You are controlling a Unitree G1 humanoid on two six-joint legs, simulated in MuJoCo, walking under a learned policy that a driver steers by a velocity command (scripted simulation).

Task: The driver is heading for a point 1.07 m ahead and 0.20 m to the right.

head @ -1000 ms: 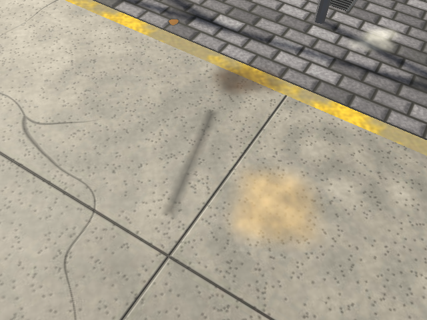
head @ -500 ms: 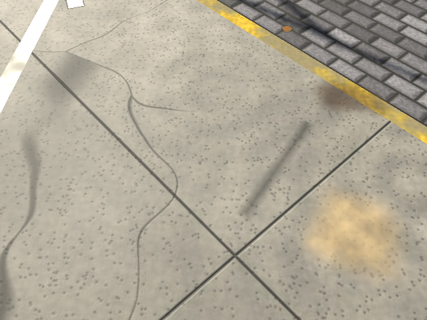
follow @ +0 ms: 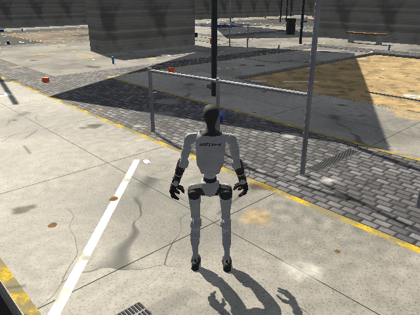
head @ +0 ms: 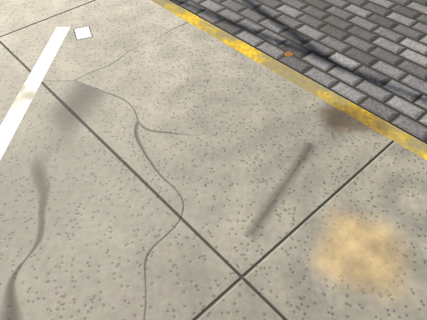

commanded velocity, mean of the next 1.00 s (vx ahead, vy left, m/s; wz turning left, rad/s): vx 0.28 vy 0.00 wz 0.01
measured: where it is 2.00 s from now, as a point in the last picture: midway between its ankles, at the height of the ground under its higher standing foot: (234, 232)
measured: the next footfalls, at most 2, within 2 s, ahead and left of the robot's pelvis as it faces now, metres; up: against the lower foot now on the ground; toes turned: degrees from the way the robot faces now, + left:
right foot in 0.88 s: +0.41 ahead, -0.13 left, +0.00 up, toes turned -2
left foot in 1.44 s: +0.72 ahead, +0.10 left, +0.00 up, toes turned +2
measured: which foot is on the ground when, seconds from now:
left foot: down 0.00-0.90, up 0.92-1.00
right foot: down 0.00-0.48, up 0.50-0.86, down 0.88-1.00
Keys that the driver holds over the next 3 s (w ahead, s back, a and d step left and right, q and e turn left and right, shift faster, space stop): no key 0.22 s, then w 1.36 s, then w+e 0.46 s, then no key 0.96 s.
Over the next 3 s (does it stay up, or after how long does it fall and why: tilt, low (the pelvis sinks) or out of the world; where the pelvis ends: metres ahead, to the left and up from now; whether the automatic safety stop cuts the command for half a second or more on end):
stays up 1.12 -0.12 0.00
